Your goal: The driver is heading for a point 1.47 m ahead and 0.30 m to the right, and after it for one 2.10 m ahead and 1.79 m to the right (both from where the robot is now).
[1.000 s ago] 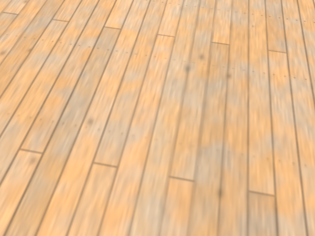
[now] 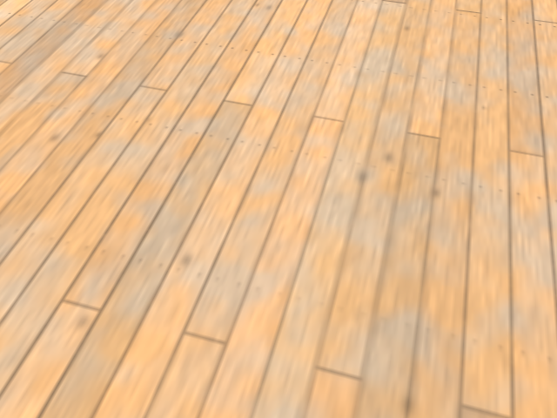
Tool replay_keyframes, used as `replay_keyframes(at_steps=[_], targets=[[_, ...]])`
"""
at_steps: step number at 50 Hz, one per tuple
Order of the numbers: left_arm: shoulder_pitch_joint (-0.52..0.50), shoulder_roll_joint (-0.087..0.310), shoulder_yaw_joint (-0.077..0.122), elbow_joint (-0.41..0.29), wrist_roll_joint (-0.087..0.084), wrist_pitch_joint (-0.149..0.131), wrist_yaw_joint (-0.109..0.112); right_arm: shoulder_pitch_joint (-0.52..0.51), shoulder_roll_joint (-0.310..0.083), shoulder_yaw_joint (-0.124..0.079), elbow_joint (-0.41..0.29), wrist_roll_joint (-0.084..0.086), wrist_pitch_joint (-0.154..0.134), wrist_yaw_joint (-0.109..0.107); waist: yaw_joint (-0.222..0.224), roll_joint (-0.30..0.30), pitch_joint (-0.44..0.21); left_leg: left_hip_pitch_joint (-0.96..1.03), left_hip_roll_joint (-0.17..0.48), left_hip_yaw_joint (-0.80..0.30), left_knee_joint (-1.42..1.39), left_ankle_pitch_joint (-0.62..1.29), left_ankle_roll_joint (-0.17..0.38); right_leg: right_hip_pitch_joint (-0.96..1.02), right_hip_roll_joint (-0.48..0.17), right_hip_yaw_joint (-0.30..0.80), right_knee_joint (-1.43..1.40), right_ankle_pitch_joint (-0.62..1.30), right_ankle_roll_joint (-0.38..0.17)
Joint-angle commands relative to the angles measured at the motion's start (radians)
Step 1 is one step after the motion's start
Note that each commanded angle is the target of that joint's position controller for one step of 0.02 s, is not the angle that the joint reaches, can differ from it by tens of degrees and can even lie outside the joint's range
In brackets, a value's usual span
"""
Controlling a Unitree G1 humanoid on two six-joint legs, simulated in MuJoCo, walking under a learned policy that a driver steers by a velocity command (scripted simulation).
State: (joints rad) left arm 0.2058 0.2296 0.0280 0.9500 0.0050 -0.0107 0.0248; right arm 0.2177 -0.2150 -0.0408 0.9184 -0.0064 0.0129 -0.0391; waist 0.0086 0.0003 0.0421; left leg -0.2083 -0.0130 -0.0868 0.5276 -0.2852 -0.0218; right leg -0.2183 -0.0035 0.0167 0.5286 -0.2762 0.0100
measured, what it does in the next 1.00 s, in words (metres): stands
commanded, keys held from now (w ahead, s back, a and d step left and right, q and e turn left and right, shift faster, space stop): no key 1.00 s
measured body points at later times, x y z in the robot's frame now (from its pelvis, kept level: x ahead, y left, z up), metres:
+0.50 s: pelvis +0.00 -0.01 +0.00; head +0.01 -0.01 +0.45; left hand +0.03 +0.24 -0.15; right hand +0.03 -0.25 -0.15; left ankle +0.00 +0.14 -0.73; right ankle +0.01 -0.13 -0.73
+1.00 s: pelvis +0.00 -0.01 +0.00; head +0.02 -0.01 +0.45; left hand +0.01 +0.23 -0.15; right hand +0.00 -0.24 -0.16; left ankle +0.00 +0.14 -0.73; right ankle +0.01 -0.13 -0.73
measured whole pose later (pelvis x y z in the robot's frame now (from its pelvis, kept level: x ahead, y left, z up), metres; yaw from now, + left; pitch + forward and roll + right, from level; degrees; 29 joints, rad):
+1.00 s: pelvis +0.00 -0.01 +0.00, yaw +0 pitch -1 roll +0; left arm 0.28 0.18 0.01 1.09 0.00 0.00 0.04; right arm 0.28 -0.18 -0.01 1.11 0.00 0.00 -0.05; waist 0.00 0.00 0.04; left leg -0.20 0.00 -0.08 0.49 -0.27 -0.03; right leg -0.22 0.01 0.02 0.50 -0.27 0.00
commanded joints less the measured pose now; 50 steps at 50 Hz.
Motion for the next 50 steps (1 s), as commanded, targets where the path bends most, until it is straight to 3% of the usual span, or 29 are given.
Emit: replay_keyframes(at_steps=[1, 22, 50], targets=[[0.005, 0.105, 0.02, -0.02, -0.001, -0.01, 0.006, 0.012, -0.103, -0.021, -0.014, 0.001, -0.011, -0.005, -0.002, 0.004, -0.014, -0.008, 0.021, -0.012, -0.093, 0.142, 0.021, -0.01, -0.025, 0.027, -0.106, 0.079, -0.015], [0.063, 0.078, 0.006, 0.085, -0.005, -0.002, 0.013, 0.063, -0.08, 0.002, 0.132, 0.005, -0.014, -0.01, -0.002, -0.001, 0.007, -0.019, 0.012, 0.015, -0.113, 0.135, 0.013, 0.001, -0.014, 0.019, -0.124, 0.092, -0.024], [0.131, 0.045, -0.006, 0.124, -0.008, 0.002, 0.015, 0.128, -0.053, 0.021, 0.182, 0.008, -0.016, -0.012, -0.004, 0.0, 0.023, -0.035, 0.009, 0.03, -0.115, 0.127, 0.011, -0.004, -0.007, 0.015, -0.123, 0.099, -0.027]])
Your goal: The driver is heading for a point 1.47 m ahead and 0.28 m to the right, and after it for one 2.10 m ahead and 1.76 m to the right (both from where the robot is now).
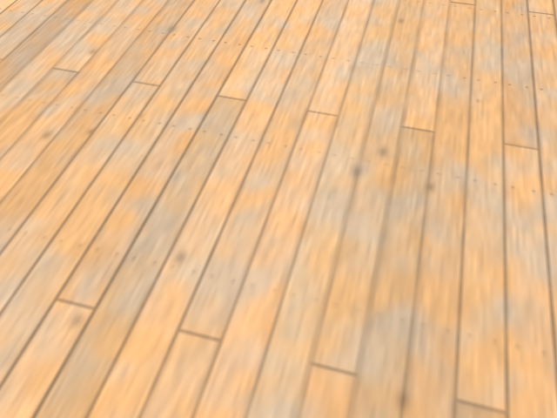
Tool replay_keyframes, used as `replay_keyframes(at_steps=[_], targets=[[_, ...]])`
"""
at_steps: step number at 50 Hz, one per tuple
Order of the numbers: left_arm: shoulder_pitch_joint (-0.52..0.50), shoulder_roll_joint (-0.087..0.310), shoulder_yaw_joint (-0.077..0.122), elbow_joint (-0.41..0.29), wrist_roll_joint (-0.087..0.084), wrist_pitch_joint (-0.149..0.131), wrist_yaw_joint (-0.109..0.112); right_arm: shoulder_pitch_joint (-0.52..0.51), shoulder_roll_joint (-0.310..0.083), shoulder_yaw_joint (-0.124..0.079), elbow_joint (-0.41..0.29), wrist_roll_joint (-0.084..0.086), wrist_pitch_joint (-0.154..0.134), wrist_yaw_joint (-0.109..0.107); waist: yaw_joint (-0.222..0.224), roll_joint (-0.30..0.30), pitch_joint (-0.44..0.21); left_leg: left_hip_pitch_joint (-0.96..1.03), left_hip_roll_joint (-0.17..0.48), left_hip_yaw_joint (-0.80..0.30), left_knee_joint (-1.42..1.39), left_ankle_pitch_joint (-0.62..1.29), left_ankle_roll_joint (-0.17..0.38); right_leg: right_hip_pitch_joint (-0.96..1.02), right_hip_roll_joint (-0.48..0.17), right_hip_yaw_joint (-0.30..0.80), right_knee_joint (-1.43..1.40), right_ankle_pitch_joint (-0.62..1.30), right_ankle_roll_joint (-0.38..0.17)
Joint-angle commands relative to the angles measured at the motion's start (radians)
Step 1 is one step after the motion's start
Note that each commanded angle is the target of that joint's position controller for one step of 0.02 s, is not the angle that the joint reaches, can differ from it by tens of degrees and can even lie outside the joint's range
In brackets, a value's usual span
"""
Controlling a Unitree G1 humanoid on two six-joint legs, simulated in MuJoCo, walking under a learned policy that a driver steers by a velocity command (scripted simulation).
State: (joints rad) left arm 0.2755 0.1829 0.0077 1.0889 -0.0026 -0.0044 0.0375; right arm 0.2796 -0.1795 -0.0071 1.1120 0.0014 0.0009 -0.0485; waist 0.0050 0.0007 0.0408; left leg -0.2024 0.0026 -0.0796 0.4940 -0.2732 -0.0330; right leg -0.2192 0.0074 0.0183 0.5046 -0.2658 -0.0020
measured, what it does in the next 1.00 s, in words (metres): stands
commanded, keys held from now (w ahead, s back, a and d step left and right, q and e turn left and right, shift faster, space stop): w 0.06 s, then no key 0.94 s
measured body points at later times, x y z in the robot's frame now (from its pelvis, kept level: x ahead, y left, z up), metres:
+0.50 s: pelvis +0.03 +0.01 +0.00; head +0.04 +0.01 +0.45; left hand +0.02 +0.25 -0.16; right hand +0.02 -0.22 -0.16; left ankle +0.00 +0.14 -0.74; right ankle +0.00 -0.12 -0.74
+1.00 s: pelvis +0.01 +0.01 +0.00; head +0.03 +0.01 +0.45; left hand -0.01 +0.24 -0.16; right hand +0.00 -0.22 -0.16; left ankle +0.00 +0.14 -0.74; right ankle +0.00 -0.12 -0.74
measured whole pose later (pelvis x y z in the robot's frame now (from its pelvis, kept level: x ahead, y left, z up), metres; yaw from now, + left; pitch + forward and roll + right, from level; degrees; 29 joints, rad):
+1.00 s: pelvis +0.01 +0.01 +0.00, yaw +0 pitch -1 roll +0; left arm 0.32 0.16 0.01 1.11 -0.01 0.00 0.05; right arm 0.32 -0.16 -0.01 1.10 0.00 0.00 -0.05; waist 0.01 0.00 0.04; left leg -0.19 -0.01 -0.07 0.51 -0.30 -0.01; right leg -0.21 -0.01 0.03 0.52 -0.29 0.02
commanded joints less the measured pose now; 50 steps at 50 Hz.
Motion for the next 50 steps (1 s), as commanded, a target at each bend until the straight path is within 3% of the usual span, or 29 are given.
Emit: replay_keyframes(at_steps=[1, 3, 4, 6, 9, 13, 24, 50], targets=[[0.08, 0.081, 0.011, -0.004, 0.001, -0.003, 0.004, 0.087, -0.074, -0.009, -0.001, 0.0, -0.004, -0.003, 0.0, -0.005, 0.0, -0.031, -0.019, 0.037, -0.081, 0.028, 0.024, 0.007, -0.01, 0.007, -0.109, -0.018, -0.017], [0.086, 0.118, 0.025, -0.006, -0.011, 0.001, 0.01, 0.087, -0.085, -0.014, -0.005, 0.008, -0.003, -0.007, 0.003, -0.036, 0.039, -0.091, -0.059, 0.076, -0.023, -0.253, 0.045, -0.039, -0.01, 0.029, -0.122, -0.353, -0.051], [0.063, 0.117, 0.024, -0.019, -0.011, -0.001, 0.012, 0.063, -0.075, -0.011, -0.019, 0.006, -0.008, -0.008, 0.003, -0.049, 0.1, -0.135, -0.055, 0.073, -0.013, -0.245, 0.053, -0.089, -0.04, 0.071, -0.153, -0.389, -0.068], [0.031, 0.099, 0.017, -0.031, -0.004, -0.015, 0.009, 0.076, -0.033, 0.003, -0.021, -0.007, -0.023, -0.004, -0.016, -0.065, 0.125, -0.103, -0.031, 0.052, -0.03, -0.058, 0.052, -0.131, -0.067, 0.1, -0.162, -0.259, -0.07], [0.092, 0.073, 0.011, -0.012, -0.002, -0.026, 0.002, 0.107, -0.075, -0.002, -0.006, -0.001, -0.033, 0.008, 0.005, 0.042, 0.054, -0.058, -0.013, 0.018, -0.043, 0.174, 0.044, -0.035, 0.009, -0.012, -0.046, 0.083, -0.013], [0.108, 0.076, 0.006, -0.007, -0.006, -0.014, 0.002, 0.113, -0.078, 0.0, -0.01, 0.006, -0.032, 0.014, 0.005, 0.017, -0.009, -0.013, -0.006, 0.016, -0.032, 0.312, 0.043, 0.039, -0.002, -0.009, -0.022, 0.244, -0.005], [0.1, 0.074, 0.007, -0.001, -0.006, 0.002, 0.008, 0.106, -0.072, -0.008, -0.016, 0.005, -0.012, 0.008, 0.0, 0.006, 0.01, 0.005, -0.007, 0.02, -0.054, 0.308, 0.041, 0.049, -0.011, -0.006, -0.046, 0.248, 0.006], [0.125, 0.058, 0.012, 0.016, -0.003, -0.004, 0.012, 0.117, -0.058, -0.013, -0.021, 0.003, -0.006, 0.001, 0.0, 0.0, 0.049, -0.045, -0.015, 0.029, -0.077, 0.118, 0.036, -0.001, -0.013, -0.004, -0.079, 0.096, 0.005]])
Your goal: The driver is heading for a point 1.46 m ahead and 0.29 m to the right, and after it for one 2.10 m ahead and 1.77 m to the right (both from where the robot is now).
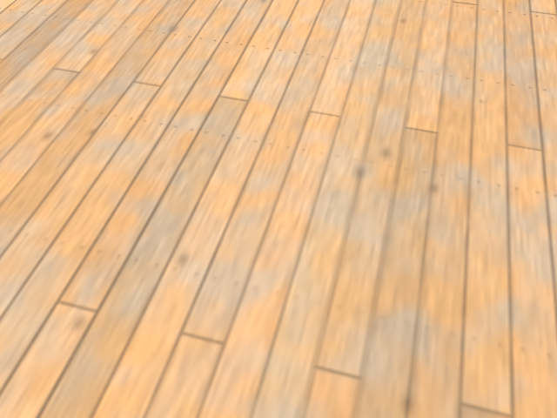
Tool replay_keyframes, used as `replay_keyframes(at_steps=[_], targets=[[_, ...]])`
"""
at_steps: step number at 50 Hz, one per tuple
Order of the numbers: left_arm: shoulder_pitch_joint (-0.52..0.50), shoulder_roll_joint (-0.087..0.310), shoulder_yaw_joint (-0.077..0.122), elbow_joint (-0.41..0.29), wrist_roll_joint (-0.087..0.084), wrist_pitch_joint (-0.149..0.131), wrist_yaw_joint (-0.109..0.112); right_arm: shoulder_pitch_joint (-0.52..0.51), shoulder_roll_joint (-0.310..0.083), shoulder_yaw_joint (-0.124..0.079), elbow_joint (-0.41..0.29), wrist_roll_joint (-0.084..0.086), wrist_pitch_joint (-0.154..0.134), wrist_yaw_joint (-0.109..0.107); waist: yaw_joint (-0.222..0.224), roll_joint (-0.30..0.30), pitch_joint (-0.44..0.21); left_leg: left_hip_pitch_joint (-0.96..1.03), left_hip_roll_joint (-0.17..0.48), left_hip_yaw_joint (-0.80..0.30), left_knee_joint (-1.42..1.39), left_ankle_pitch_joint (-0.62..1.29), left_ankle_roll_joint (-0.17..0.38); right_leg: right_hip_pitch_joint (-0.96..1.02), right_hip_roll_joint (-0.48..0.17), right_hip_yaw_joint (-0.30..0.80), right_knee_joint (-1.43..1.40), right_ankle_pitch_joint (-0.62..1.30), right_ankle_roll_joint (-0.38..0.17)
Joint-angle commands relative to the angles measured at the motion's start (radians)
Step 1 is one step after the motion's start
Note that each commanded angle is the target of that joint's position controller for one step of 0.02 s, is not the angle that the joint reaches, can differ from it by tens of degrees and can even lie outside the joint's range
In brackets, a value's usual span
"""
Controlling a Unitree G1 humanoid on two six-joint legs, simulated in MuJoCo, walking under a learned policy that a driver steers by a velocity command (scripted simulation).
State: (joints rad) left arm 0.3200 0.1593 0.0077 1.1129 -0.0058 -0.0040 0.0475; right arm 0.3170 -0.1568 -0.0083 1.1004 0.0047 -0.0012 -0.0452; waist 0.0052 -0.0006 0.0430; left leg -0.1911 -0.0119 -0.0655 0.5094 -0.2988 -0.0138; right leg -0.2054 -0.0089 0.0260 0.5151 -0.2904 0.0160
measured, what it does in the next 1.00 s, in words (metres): walks ahead: right foot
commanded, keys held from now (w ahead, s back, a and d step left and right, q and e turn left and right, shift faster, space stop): no key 0.18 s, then w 0.82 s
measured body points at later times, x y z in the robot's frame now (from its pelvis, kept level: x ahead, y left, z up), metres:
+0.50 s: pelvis +0.05 +0.02 -0.01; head +0.05 +0.04 +0.44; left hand -0.01 +0.26 -0.17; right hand +0.03 -0.21 -0.15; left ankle +0.00 +0.12 -0.74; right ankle -0.01 -0.12 -0.72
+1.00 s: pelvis +0.31 -0.02 -0.01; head +0.34 -0.02 +0.44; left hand +0.45 +0.23 -0.12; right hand +0.29 -0.27 -0.15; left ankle +0.14 +0.12 -0.62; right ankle +0.39 -0.10 -0.74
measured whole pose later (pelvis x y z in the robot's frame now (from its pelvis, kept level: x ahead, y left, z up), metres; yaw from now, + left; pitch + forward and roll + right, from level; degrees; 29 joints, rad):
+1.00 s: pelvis +0.31 -0.02 -0.01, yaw +1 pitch +1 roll +0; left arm 0.10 0.24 0.04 0.89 -0.01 -0.11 -0.04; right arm 0.40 -0.22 -0.02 0.99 0.03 -0.11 -0.01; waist -0.02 0.01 0.04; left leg -0.29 0.01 -0.06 1.22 -0.39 0.05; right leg -0.40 0.05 -0.07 0.52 -0.14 -0.08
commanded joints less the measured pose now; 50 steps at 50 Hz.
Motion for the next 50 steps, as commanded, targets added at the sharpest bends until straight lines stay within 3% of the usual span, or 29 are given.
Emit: replay_keyframes(at_steps=[1, 9, 10, 12, 15, 18, 19, 20, 22, 23, 24, 25, 26, 27, 28, 29, 31, 35, 37, 40, 42, 43, 44, 45, 46, 47, 48, 49, 50], targets=[[0.082, 0.081, 0.012, -0.008, 0.0, -0.005, 0.002, 0.081, -0.079, -0.012, -0.01, 0.0, -0.004, -0.003, -0.001, 0.001, 0.048, -0.058, 0.0, 0.015, -0.093, 0.139, 0.017, -0.016, 0.003, -0.011, -0.09, 0.117, -0.013], [0.095, 0.074, 0.012, -0.009, 0.0, -0.007, 0.002, 0.096, -0.072, -0.011, -0.011, 0.0, -0.006, -0.003, -0.001, 0.0, 0.051, -0.067, 0.0, 0.016, -0.094, 0.121, 0.016, -0.026, 0.003, -0.009, -0.093, 0.099, -0.016], [0.115, 0.062, 0.01, 0.001, 0.001, -0.006, 0.003, 0.116, -0.06, -0.008, 0.0, -0.001, -0.005, -0.004, -0.001, -0.001, 0.025, -0.057, -0.011, 0.027, -0.096, 0.027, 0.018, -0.015, 0.013, -0.018, -0.098, 0.004, -0.019], [0.117, 0.09, 0.021, -0.003, -0.011, -0.003, 0.009, 0.117, -0.082, -0.017, -0.006, 0.01, -0.003, -0.01, 0.0, -0.011, 0.062, -0.114, -0.04, 0.047, -0.061, -0.291, 0.045, -0.066, 0.028, -0.017, -0.087, -0.323, -0.05], [0.136, 0.104, 0.028, -0.021, -0.023, -0.029, 0.005, 0.099, -0.066, -0.016, -0.035, 0.02, -0.033, -0.005, 0.012, -0.04, 0.146, -0.223, -0.005, 0.014, -0.021, -0.392, 0.082, -0.121, -0.045, 0.096, -0.126, -0.486, -0.114], [0.217, 0.166, 0.051, -0.013, -0.029, -0.057, -0.009, 0.054, -0.023, -0.009, -0.07, 0.023, -0.076, 0.016, 0.039, -0.151, 0.118, -0.294, -0.03, 0.078, 0.161, -0.213, 0.075, -0.026, -0.199, 0.344, -0.25, -0.546, -0.209], [0.21, 0.185, 0.058, -0.021, -0.029, -0.06, -0.012, 0.049, -0.017, -0.007, -0.079, 0.025, -0.087, 0.022, 0.031, -0.185, 0.119, -0.272, -0.023, 0.091, 0.221, -0.161, 0.083, -0.052, -0.262, 0.439, -0.304, -0.557, -0.243], [0.172, 0.185, 0.058, -0.038, -0.027, -0.061, -0.014, 0.056, -0.024, -0.009, -0.081, 0.025, -0.096, 0.027, 0.01, -0.174, 0.132, -0.215, -0.008, 0.083, 0.227, -0.15, 0.1, -0.121, -0.279, 0.46, -0.323, -0.532, -0.249], [0.022, 0.182, 0.053, -0.094, -0.037, -0.057, -0.02, 0.195, -0.011, -0.012, -0.038, 0.031, -0.105, 0.029, -0.091, -0.161, 0.152, 0.043, -0.009, 0.084, -0.01, -0.144, 0.133, -0.297, -0.192, 0.306, -0.25, -0.439, -0.184], [-0.051, 0.157, 0.048, -0.126, -0.04, -0.061, -0.022, 0.31, -0.058, -0.029, 0.004, 0.024, -0.104, 0.026, -0.135, -0.056, 0.144, 0.205, 0.041, -0.024, -0.105, -0.11, 0.137, -0.41, -0.1, 0.169, -0.069, -0.289, -0.127], [-0.08, 0.081, 0.03, -0.16, -0.041, -0.08, -0.024, 0.461, -0.198, -0.069, 0.038, 0.026, -0.108, 0.031, -0.174, 0.252, 0.089, 0.334, 0.232, -0.366, -0.28, -0.231, 0.217, -0.54, 0.036, -0.053, 0.316, -0.126, -0.058], [-0.089, 0.076, 0.025, -0.185, -0.038, -0.107, -0.024, 0.492, -0.24, -0.074, 0.029, 0.01, -0.121, 0.045, -0.166, 0.317, 0.083, 0.35, 0.391, -0.683, -0.362, -0.186, 0.305, -0.67, 0.048, 0.003, 0.551, -0.221, -0.067], [-0.073, 0.108, 0.032, -0.182, -0.042, -0.122, -0.033, 0.388, -0.168, -0.052, 0.0, -0.002, -0.13, 0.046, -0.098, 0.164, 0.122, 0.327, 0.389, -0.619, -0.336, -0.104, 0.295, -0.723, -0.014, 0.06, 0.697, -0.17, -0.091], [-0.045, 0.109, 0.032, -0.171, -0.042, -0.13, -0.044, 0.314, -0.133, -0.041, -0.027, 0.001, -0.131, 0.05, -0.065, 0.106, 0.115, 0.32, 0.345, -0.489, -0.33, -0.019, 0.268, -0.734, -0.042, 0.062, 0.739, -0.082, -0.105], [-0.051, 0.119, 0.038, -0.171, -0.034, -0.136, -0.049, 0.27, -0.127, -0.036, -0.042, 0.006, -0.125, 0.055, -0.048, 0.065, 0.105, 0.328, 0.31, -0.382, -0.337, 0.077, 0.242, -0.745, -0.068, 0.043, 0.719, -0.013, -0.111], [-0.08, 0.14, 0.049, -0.179, -0.024, -0.138, -0.052, 0.26, -0.105, -0.026, -0.044, 0.007, -0.114, 0.056, -0.044, 0.059, 0.099, 0.333, 0.277, -0.285, -0.34, 0.21, 0.209, -0.739, -0.091, 0.024, 0.677, 0.032, -0.109], [-0.113, 0.112, 0.05, -0.192, -0.022, -0.129, -0.066, 0.3, -0.071, -0.012, -0.034, -0.002, -0.092, 0.048, -0.05, 0.09, 0.072, 0.317, 0.223, -0.16, -0.347, 0.354, 0.178, -0.692, -0.097, -0.026, 0.614, 0.084, -0.09], [-0.333, 0.052, 0.018, -0.285, -0.018, -0.115, -0.079, 0.27, -0.136, -0.014, -0.072, -0.01, -0.083, 0.021, -0.071, 0.072, 0.124, 0.121, 0.175, -0.053, -0.409, 0.365, 0.182, -0.538, -0.054, -0.089, 0.266, 0.247, -0.049], [-0.393, 0.073, 0.015, -0.317, -0.023, -0.112, -0.083, 0.289, -0.182, -0.026, -0.074, 0.0, -0.09, 0.015, -0.074, 0.106, 0.126, 0.085, 0.193, -0.047, -0.447, 0.349, 0.191, -0.429, -0.025, -0.108, 0.155, 0.291, -0.048], [-0.422, 0.128, 0.025, -0.349, -0.029, -0.113, -0.09, 0.284, -0.194, -0.037, -0.071, 0.016, -0.095, 0.014, -0.043, 0.11, 0.129, 0.186, 0.236, -0.031, -0.411, 0.467, 0.175, -0.388, -0.014, -0.084, 0.049, 0.303, -0.086], [-0.338, 0.178, 0.048, -0.34, -0.027, -0.117, -0.09, 0.26, -0.214, -0.047, -0.078, 0.004, -0.086, 0.016, 0.022, 0.141, 0.03, 0.273, 0.247, -0.005, -0.259, 0.838, 0.146, -0.252, 0.032, -0.102, 0.042, 0.263, -0.122], [-0.197, 0.215, 0.069, -0.301, -0.03, -0.115, -0.085, 0.243, -0.215, -0.049, -0.083, -0.005, -0.075, 0.018, 0.094, 0.158, -0.064, 0.272, 0.226, 0.022, -0.09, 1.007, 0.128, -0.085, 0.066, -0.118, 0.053, 0.241, -0.146], [-0.023, 0.255, 0.09, -0.251, -0.033, -0.108, -0.076, 0.218, -0.211, -0.045, -0.098, -0.011, -0.071, 0.023, 0.175, 0.154, -0.164, 0.155, 0.189, 0.041, 0.129, 0.987, 0.098, 0.165, 0.036, -0.085, 0.048, 0.254, -0.178], [0.146, 0.347, 0.109, -0.218, -0.018, -0.097, -0.063, 0.229, -0.158, -0.025, -0.128, -0.033, -0.076, 0.029, 0.2, -0.026, -0.318, -0.09, 0.099, 0.074, 0.484, 0.549, 0.073, 0.468, -0.202, 0.214, 0.044, 0.165, -0.242], [0.167, 0.352, 0.102, -0.203, 0.011, -0.101, -0.08, 0.379, 0.011, 0.014, -0.113, -0.002, -0.1, 0.045, 0.098, -0.311, -0.48, -0.384, -0.075, -0.042, 0.801, -0.245, 0.036, 0.684, -0.412, 0.738, -0.161, -0.066, -0.402], [0.085, 0.254, 0.079, -0.206, 0.002, -0.105, -0.083, 0.274, -0.11, -0.012, -0.123, 0.027, -0.126, 0.049, 0.108, -0.199, -0.335, -0.481, -0.013, -0.103, 0.906, -0.226, 0.066, 0.557, -0.356, 0.742, -0.251, -0.118, -0.34], [-0.02, 0.207, 0.066, -0.224, -0.007, -0.109, -0.082, 0.151, -0.169, -0.029, -0.161, 0.048, -0.136, 0.049, 0.083, -0.123, -0.172, -0.521, 0.038, -0.06, 0.894, -0.129, 0.082, 0.378, -0.329, 0.552, -0.262, -0.031, -0.296], [-0.108, 0.191, 0.057, -0.243, -0.004, -0.115, -0.087, 0.093, -0.176, -0.033, -0.173, 0.041, -0.138, 0.039, 0.045, -0.001, -0.114, -0.459, 0.092, -0.041, 0.849, -0.034, 0.082, 0.21, -0.296, 0.42, -0.286, 0.12, -0.273], [-0.145, 0.17, 0.052, -0.245, 0.005, -0.119, -0.093, 0.08, -0.172, -0.045, -0.172, 0.029, -0.129, 0.031, 0.009, 0.017, -0.081, -0.404, 0.123, -0.03, 0.799, 0.012, 0.08, 0.093, -0.252, 0.316, -0.309, 0.205, -0.258]])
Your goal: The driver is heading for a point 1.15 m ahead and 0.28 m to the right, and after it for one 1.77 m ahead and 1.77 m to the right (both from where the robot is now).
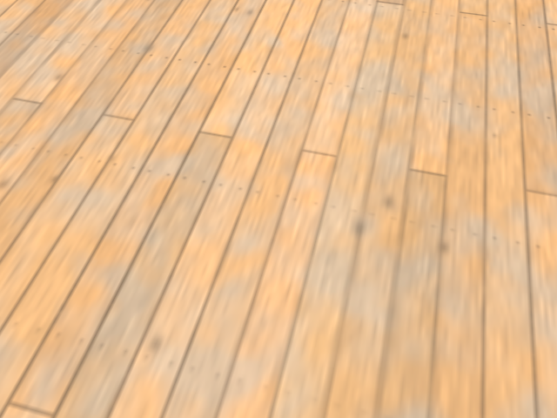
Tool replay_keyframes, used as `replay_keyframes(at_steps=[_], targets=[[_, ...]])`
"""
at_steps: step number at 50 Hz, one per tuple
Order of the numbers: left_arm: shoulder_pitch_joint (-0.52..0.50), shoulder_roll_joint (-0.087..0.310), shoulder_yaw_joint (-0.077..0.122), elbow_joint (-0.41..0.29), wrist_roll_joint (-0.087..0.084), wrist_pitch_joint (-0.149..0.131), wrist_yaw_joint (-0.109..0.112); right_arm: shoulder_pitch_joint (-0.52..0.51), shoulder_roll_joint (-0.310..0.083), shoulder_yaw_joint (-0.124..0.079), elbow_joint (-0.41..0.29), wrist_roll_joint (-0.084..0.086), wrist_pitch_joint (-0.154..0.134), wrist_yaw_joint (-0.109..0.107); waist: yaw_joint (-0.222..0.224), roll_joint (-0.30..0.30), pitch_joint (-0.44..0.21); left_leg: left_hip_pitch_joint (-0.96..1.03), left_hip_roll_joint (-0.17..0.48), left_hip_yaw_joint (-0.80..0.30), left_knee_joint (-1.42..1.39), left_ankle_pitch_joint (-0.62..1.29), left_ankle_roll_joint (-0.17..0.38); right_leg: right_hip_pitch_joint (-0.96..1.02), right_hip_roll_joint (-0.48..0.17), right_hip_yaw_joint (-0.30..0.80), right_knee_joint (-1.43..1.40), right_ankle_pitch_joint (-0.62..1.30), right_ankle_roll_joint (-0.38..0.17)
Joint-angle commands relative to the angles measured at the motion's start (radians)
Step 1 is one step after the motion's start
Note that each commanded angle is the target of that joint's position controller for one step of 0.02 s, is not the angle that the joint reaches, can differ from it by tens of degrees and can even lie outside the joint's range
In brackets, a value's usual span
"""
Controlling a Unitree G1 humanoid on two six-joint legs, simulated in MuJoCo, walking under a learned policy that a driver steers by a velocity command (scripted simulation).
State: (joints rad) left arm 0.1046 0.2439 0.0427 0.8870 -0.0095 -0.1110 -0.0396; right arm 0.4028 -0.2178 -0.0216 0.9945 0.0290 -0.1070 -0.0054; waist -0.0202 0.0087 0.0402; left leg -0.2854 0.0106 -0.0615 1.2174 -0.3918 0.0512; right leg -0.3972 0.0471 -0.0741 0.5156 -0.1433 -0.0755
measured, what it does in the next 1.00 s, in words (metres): walks ahead, turning right: left foot, then right foot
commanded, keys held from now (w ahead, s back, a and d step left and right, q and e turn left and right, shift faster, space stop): w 0.18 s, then w+e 0.82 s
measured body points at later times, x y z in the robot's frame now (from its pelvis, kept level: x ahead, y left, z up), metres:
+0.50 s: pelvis +0.29 +0.05 +0.00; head +0.33 +0.06 +0.45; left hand +0.28 +0.32 -0.15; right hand +0.46 -0.21 -0.09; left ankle +0.39 +0.15 -0.73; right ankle +0.11 -0.07 -0.66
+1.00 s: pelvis +0.53 -0.04 -0.01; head +0.56 -0.06 +0.43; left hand +0.82 +0.10 -0.10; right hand +0.42 -0.31 -0.15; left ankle +0.40 +0.15 -0.71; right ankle +0.60 -0.15 -0.73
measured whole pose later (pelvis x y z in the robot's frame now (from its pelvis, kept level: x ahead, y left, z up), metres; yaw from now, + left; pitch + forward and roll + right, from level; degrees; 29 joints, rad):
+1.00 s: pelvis +0.53 -0.04 -0.01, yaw -24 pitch +2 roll +2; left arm 0.06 0.25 0.08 0.71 -0.03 -0.04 -0.05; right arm 0.32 -0.28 -0.09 0.93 0.01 -0.06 -0.02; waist -0.04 -0.01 0.05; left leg 0.00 0.12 0.27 0.65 -0.48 -0.06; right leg -0.52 -0.01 -0.07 0.64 -0.16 -0.13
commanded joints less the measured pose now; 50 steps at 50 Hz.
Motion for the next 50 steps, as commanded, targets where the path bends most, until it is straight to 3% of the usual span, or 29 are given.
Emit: replay_keyframes(at_steps=[1, 3, 6, 11, 15, 18, 20, 21, 22, 23, 24, 25, 26, 27, 28, 30, 33, 38, 42, 44, 46, 47, 48, 49, 50], targets=[[0.066, 0.068, 0.011, -0.007, 0.018, -0.015, -0.008, 0.026, -0.087, -0.033, -0.063, 0.0, -0.008, -0.01, 0.0, -0.032, -0.076, -0.252, 0.127, -0.04, 0.056, 0.132, 0.015, 0.224, -0.278, 0.351, -0.341, 0.067, -0.161], [0.098, 0.06, 0.008, 0.02, 0.012, -0.018, -0.007, 0.035, -0.06, -0.037, -0.064, -0.002, 0.014, -0.015, -0.019, -0.063, -0.041, -0.24, 0.14, -0.019, -0.006, 0.136, 0.008, 0.16, -0.249, 0.28, -0.388, 0.081, -0.172], [0.151, 0.107, 0.016, 0.045, 0.012, -0.019, 0.013, -0.094, -0.081, -0.047, -0.116, -0.019, 0.023, -0.019, -0.007, -0.054, 0.018, -0.36, 0.163, -0.004, -0.137, 0.245, -0.025, 0.153, -0.25, 0.236, -0.43, 0.1, -0.184], [0.261, 0.131, 0.018, 0.065, 0.001, 0.0, 0.038, -0.323, -0.066, -0.041, -0.188, -0.023, 0.006, -0.006, 0.061, -0.041, 0.038, -0.395, 0.121, 0.033, -0.49, 0.489, -0.044, 0.23, -0.217, 0.184, -0.424, 0.15, -0.142], [0.342, 0.147, 0.024, 0.084, -0.013, 0.016, 0.045, -0.452, -0.068, -0.033, -0.229, -0.011, -0.008, 0.017, 0.101, -0.048, 0.054, -0.36, 0.071, 0.043, -0.652, 0.488, -0.057, 0.311, -0.237, 0.209, -0.367, 0.123, -0.136], [0.351, 0.157, 0.032, 0.085, -0.017, 0.031, 0.055, -0.463, -0.102, -0.039, -0.25, -0.006, -0.024, 0.032, 0.075, -0.071, 0.045, -0.295, 0.051, 0.021, -0.733, 0.417, -0.042, 0.376, -0.277, 0.262, -0.293, 0.131, -0.115], [0.321, 0.169, 0.039, 0.073, -0.014, 0.039, 0.057, -0.363, -0.145, -0.058, -0.231, -0.007, -0.034, 0.031, 0.008, -0.099, -0.011, -0.131, 0.019, 0.045, -0.76, 0.34, -0.018, 0.379, -0.268, 0.27, -0.181, 0.277, -0.091], [0.305, 0.147, 0.031, 0.061, -0.005, 0.041, 0.054, -0.21, -0.193, -0.082, -0.191, -0.009, -0.037, 0.023, -0.064, -0.089, -0.112, 0.082, 0.022, 0.048, -0.761, 0.335, 0.014, 0.33, -0.208, 0.233, -0.007, 0.358, -0.062], [0.285, 0.097, 0.012, 0.019, 0.013, 0.04, 0.051, -0.02, -0.274, -0.103, -0.166, -0.027, -0.038, 0.012, -0.134, 0.004, -0.288, 0.392, 0.206, -0.132, -0.725, 0.32, 0.081, 0.142, -0.127, 0.174, 0.309, 0.162, -0.022], [0.424, -0.045, -0.024, -0.002, -0.01, 0.021, 0.047, 0.041, -0.346, -0.119, -0.145, -0.04, -0.027, 0.017, -0.064, 0.319, -0.438, 0.725, 0.443, -0.582, -0.828, 0.167, 0.227, -0.24, 0.02, 0.117, 0.645, -0.391, 0.035], [0.4, 0.071, 0.001, 0.012, -0.037, 0.01, 0.049, 0.019, -0.228, -0.089, -0.161, -0.041, -0.027, 0.018, -0.082, 0.242, -0.419, 0.68, 0.423, -0.656, -0.897, 0.064, 0.211, -0.331, -0.036, 0.234, 0.787, -0.428, 0.029], [0.309, 0.139, 0.022, -0.012, -0.048, 0.01, 0.052, -0.061, -0.165, -0.071, -0.177, -0.034, -0.027, 0.015, -0.077, 0.163, -0.269, 0.545, 0.392, -0.474, -0.904, 0.106, 0.158, -0.378, -0.078, 0.22, 0.808, -0.343, 0.02], [0.266, 0.131, 0.025, -0.019, -0.04, 0.015, 0.057, -0.132, -0.143, -0.061, -0.184, -0.033, -0.025, 0.016, -0.047, 0.08, -0.191, 0.399, 0.353, -0.342, -0.929, 0.203, 0.134, -0.34, -0.126, 0.196, 0.782, -0.255, 0.027], [0.24, 0.119, 0.032, -0.024, -0.026, 0.022, 0.059, -0.178, -0.12, -0.056, -0.18, -0.033, -0.023, 0.019, -0.023, 0.063, -0.125, 0.283, 0.311, -0.243, -0.967, 0.265, 0.12, -0.302, -0.152, 0.19, 0.728, -0.201, 0.03], [0.257, 0.096, 0.037, -0.026, -0.026, 0.036, 0.056, -0.199, -0.108, -0.053, -0.173, -0.041, -0.024, 0.019, 0.008, 0.094, -0.096, 0.208, 0.283, -0.164, -1.002, 0.289, 0.11, -0.248, -0.178, 0.193, 0.694, -0.163, 0.031], [0.262, 0.052, 0.036, -0.036, -0.029, 0.061, 0.05, -0.202, -0.109, -0.058, -0.157, -0.04, -0.028, 0.018, 0.027, 0.093, -0.061, 0.142, 0.264, -0.069, -1.052, 0.339, 0.122, -0.22, -0.189, 0.172, 0.667, -0.131, 0.034], [0.196, 0.05, 0.042, -0.079, -0.02, 0.08, 0.048, -0.188, -0.143, -0.073, -0.138, -0.041, -0.033, 0.007, 0.032, 0.056, -0.02, 0.141, 0.274, 0.022, -1.085, 0.414, 0.139, -0.294, -0.198, 0.184, 0.586, -0.037, 0.043], [0.044, 0.044, 0.036, -0.136, -0.013, 0.069, 0.018, -0.159, -0.183, -0.085, -0.127, -0.039, -0.017, -0.01, -0.007, 0.04, 0.019, 0.191, 0.257, 0.165, -1.099, 0.435, 0.116, -0.305, -0.182, 0.132, 0.321, 0.168, 0.046], [-0.088, 0.043, 0.029, -0.197, -0.013, 0.068, -0.006, -0.099, -0.211, -0.095, -0.11, -0.023, 0.004, -0.015, -0.052, 0.032, 0.06, 0.293, 0.286, 0.222, -1.073, 0.44, 0.103, -0.325, -0.167, 0.066, 0.197, 0.144, 0.026], [-0.119, 0.052, 0.031, -0.225, -0.015, 0.069, -0.017, -0.087, -0.224, -0.1, -0.103, -0.013, 0.018, -0.014, -0.05, 0.041, 0.065, 0.353, 0.303, 0.243, -1.028, 0.503, 0.088, -0.32, -0.152, 0.037, 0.162, 0.07, 0.005], [-0.093, 0.079, 0.044, -0.239, -0.015, 0.073, -0.022, -0.107, -0.251, -0.107, -0.111, -0.006, 0.03, -0.016, -0.013, 0.071, 0.024, 0.379, 0.305, 0.276, -0.921, 0.784, 0.067, -0.22, -0.098, -0.018, 0.146, -0.026, -0.031], [-0.028, 0.104, 0.059, -0.23, -0.017, 0.075, -0.021, -0.119, -0.266, -0.111, -0.116, -0.003, 0.038, -0.018, 0.03, 0.088, -0.026, 0.377, 0.297, 0.292, -0.81, 0.957, 0.056, -0.117, -0.054, -0.05, 0.144, -0.069, -0.053], [0.114, 0.144, 0.084, -0.196, -0.02, 0.075, -0.017, -0.143, -0.271, -0.11, -0.123, 0.003, 0.047, -0.019, 0.115, 0.076, -0.1, 0.333, 0.264, 0.322, -0.618, 1.045, 0.032, 0.075, 0.001, -0.076, 0.083, -0.031, -0.085], [0.292, 0.223, 0.125, -0.146, -0.02, 0.081, 0.001, -0.136, -0.25, -0.1, -0.135, -0.007, 0.046, -0.022, 0.191, 0.021, -0.194, 0.14, 0.224, 0.329, -0.346, 0.884, -0.016, 0.38, -0.003, 0.004, 0.049, 0.01, -0.129], [0.313, 0.349, 0.146, -0.137, -0.025, 0.081, 0.017, -0.063, -0.1, -0.055, -0.186, -0.056, 0.026, -0.011, 0.097, -0.265, -0.246, -0.303, 0.067, 0.292, 0.025, -0.04, -0.078, 0.703, -0.274, 0.497, 0.001, -0.012, -0.269]])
